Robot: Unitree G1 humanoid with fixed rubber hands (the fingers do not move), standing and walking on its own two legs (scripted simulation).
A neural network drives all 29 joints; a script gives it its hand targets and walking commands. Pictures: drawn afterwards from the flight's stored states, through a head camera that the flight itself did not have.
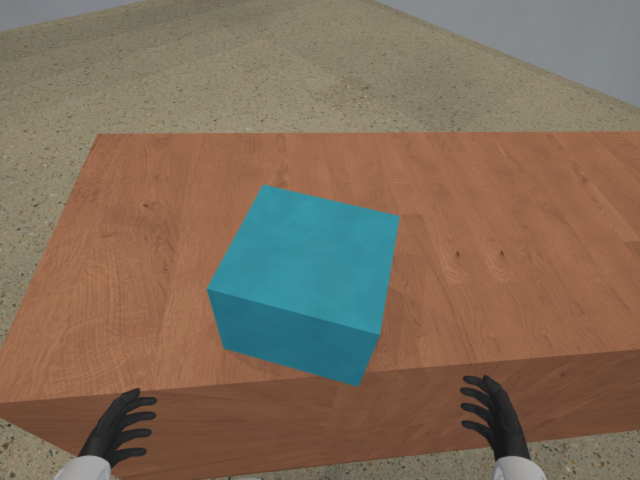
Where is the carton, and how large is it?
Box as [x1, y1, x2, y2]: [207, 185, 399, 386]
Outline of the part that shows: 263,185 207,287 207,291 223,347 358,386 380,331 399,216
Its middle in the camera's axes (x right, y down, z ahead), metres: -0.02 +0.07 +0.55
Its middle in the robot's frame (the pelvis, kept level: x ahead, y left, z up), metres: +0.36 +0.05 +0.00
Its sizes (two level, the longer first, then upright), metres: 0.204 0.189 0.163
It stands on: a pedestal, 0.70 m high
